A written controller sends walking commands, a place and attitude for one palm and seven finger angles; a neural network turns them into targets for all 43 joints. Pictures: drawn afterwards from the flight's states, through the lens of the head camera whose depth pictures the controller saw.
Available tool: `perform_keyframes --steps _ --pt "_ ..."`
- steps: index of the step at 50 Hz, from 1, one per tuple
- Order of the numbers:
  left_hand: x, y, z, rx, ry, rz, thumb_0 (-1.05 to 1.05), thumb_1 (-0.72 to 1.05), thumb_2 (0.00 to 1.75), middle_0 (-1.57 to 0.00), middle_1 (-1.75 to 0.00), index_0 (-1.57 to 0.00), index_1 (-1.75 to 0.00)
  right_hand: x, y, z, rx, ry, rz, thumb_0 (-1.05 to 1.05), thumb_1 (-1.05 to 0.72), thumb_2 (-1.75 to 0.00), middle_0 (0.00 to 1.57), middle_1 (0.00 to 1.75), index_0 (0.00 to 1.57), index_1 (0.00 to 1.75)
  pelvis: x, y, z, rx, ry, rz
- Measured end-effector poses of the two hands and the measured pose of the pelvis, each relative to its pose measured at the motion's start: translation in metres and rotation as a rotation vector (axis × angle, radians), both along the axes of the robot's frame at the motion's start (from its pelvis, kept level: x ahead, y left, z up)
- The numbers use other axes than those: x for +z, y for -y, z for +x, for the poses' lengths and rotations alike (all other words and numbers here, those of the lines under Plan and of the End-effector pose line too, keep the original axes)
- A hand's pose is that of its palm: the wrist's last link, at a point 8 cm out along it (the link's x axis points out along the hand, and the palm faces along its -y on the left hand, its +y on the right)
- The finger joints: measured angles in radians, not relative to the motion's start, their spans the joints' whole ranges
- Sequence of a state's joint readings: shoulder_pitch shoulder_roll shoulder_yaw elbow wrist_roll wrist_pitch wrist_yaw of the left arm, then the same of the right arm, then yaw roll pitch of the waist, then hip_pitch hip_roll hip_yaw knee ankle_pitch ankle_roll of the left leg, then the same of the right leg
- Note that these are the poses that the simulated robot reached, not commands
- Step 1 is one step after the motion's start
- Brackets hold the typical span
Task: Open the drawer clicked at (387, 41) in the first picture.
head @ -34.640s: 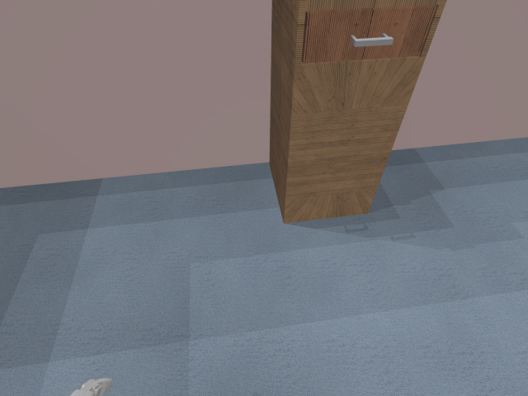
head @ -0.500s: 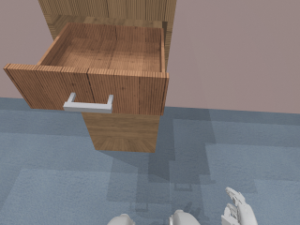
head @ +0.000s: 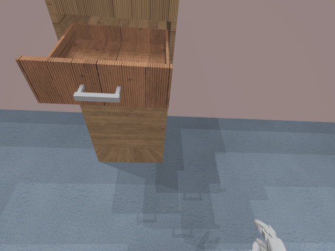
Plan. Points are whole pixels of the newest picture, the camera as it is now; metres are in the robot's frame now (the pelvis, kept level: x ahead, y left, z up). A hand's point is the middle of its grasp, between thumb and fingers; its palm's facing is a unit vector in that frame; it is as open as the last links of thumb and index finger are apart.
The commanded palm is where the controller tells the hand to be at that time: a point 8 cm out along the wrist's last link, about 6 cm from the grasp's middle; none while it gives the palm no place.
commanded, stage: stop stepping back and stand still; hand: left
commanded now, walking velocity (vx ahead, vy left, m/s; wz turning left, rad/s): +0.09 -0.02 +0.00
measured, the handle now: (98, 93) +0.48 +0.22 +0.11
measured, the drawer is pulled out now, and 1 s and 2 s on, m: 0.29 0.29 0.29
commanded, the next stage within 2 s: let the arm hang, fingers relaxed in 1.08 s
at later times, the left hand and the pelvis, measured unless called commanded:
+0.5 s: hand out of the picture +0.12 +0.25 +0.32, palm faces +0.63 -0.72 -0.29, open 7.5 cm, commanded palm +0.04 +0.28 +0.30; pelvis -0.09 +0.00 +0.00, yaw +1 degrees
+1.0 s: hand out of the picture +0.15 +0.26 +0.30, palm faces +0.62 -0.69 -0.37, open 7.5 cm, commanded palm +0.07 +0.28 +0.30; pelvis -0.06 +0.00 +0.01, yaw +0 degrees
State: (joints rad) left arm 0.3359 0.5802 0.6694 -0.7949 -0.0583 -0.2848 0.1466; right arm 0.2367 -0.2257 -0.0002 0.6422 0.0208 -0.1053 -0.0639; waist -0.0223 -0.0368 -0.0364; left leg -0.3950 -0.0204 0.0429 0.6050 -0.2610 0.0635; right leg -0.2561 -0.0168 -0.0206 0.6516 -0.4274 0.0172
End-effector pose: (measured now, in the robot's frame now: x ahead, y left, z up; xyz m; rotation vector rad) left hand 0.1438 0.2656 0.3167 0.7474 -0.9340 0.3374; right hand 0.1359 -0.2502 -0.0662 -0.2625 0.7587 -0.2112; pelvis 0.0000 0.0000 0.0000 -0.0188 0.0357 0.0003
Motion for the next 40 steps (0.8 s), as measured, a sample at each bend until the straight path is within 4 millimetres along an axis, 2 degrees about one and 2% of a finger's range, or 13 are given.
perform_keyframes --steps 5,9,12,15,18,22,26,29,33,36,40 --pt "0.000 -0.015 -0.015 0.060 -0.019 -0.104 0.01 0.88 0.90 -0.22 -0.30 -0.21 -0.30 0.006 -0.003 -0.024 0.018 0.044 0.025 0.01 -0.90 -0.90 0.20 0.30 0.20 0.30 0.005 0.003 -0.030 -0.007 0.039 -0.007" --pt "-0.010 0.000 -0.035 0.051 -0.092 -0.135 0.01 0.88 0.90 -0.21 -0.30 -0.20 -0.30 0.003 -0.005 -0.041 0.013 0.085 0.070 0.01 -0.90 -0.90 0.20 0.30 0.21 0.30 0.003 0.009 -0.047 -0.012 0.051 0.002" --pt "-0.013 0.016 -0.056 0.015 -0.117 -0.110 0.02 0.88 0.90 -0.21 -0.30 -0.21 -0.30 -0.001 -0.004 -0.054 0.024 0.050 0.072 0.01 -0.90 -0.90 0.20 0.30 0.21 0.30 0.004 0.012 -0.060 -0.010 0.058 0.009" --pt "-0.002 0.022 -0.079 -0.005 -0.047 -0.064 0.02 0.88 0.90 -0.22 -0.30 -0.21 -0.30 -0.001 -0.002 -0.068 0.036 0.000 0.054 0.01 -0.90 -0.90 0.20 0.30 0.21 0.30 0.008 0.013 -0.067 -0.015 0.060 0.029" --pt "0.011 0.015 -0.092 0.008 0.046 -0.055 0.01 0.88 0.90 -0.22 -0.30 -0.21 -0.30 0.001 0.000 -0.078 0.027 -0.014 0.028 0.01 -0.90 -0.90 0.21 0.30 0.21 0.30 0.010 0.011 -0.070 -0.012 0.042 0.028" --pt "0.013 -0.009 -0.087 0.033 0.103 -0.112 0.01 0.88 0.90 -0.22 -0.30 -0.21 -0.30 -0.003 0.000 -0.083 0.018 0.011 -0.008 0.01 -0.90 -0.90 0.20 0.30 0.21 0.30 0.003 0.000 -0.079 0.014 0.030 0.001" --pt "0.002 -0.022 -0.069 0.081 0.017 -0.160 0.01 0.88 0.90 -0.21 -0.30 -0.20 -0.30 -0.008 -0.009 -0.090 0.002 0.031 0.049 0.01 -0.90 -0.90 0.20 0.30 0.21 0.30 0.002 -0.001 -0.090 0.017 0.050 0.008" --pt "-0.014 -0.011 -0.063 0.084 -0.107 -0.152 0.01 0.89 0.90 -0.21 -0.30 -0.20 -0.30 -0.013 -0.016 -0.095 -0.006 0.029 0.106 0.01 -0.90 -0.90 0.20 0.30 0.21 0.30 0.003 0.004 -0.089 0.002 0.043 0.015" --pt "-0.030 0.022 -0.070 0.029 -0.194 -0.064 0.02 0.89 0.90 -0.21 -0.30 -0.20 -0.30 -0.028 -0.015 -0.094 0.011 -0.001 0.130 0.01 -0.90 -0.90 0.20 0.30 0.21 0.30 -0.007 0.013 -0.085 -0.012 0.036 0.020" --pt "-0.018 0.034 -0.079 -0.013 -0.161 -0.003 0.02 0.88 0.90 -0.22 -0.30 -0.21 -0.30 -0.029 -0.011 -0.093 0.029 -0.065 0.110 0.01 -0.90 -0.90 0.21 0.30 0.21 0.30 -0.002 0.012 -0.083 0.010 0.050 0.005" --pt "0.010 0.025 -0.089 0.021 -0.029 0.051 0.01 0.87 0.90 -0.22 -0.30 -0.22 -0.30 -0.019 -0.008 -0.082 0.027 -0.059 0.077 0.01 -0.90 -0.90 0.21 0.30 0.21 0.30 0.004 0.008 -0.074 0.003 0.054 0.013"
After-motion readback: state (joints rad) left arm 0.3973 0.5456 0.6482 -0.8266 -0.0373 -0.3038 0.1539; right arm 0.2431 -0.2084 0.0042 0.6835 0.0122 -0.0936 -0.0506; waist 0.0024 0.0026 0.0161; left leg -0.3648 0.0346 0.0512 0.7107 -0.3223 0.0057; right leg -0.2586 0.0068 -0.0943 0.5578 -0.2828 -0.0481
